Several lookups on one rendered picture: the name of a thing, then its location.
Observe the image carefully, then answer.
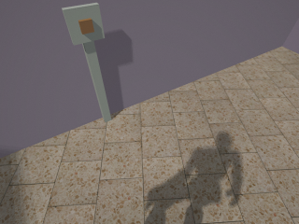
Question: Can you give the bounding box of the panel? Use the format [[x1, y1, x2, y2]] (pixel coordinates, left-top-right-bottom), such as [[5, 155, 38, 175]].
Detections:
[[62, 3, 111, 122]]

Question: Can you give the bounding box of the button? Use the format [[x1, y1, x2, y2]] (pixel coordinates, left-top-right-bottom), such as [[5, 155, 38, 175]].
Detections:
[[78, 18, 94, 35]]

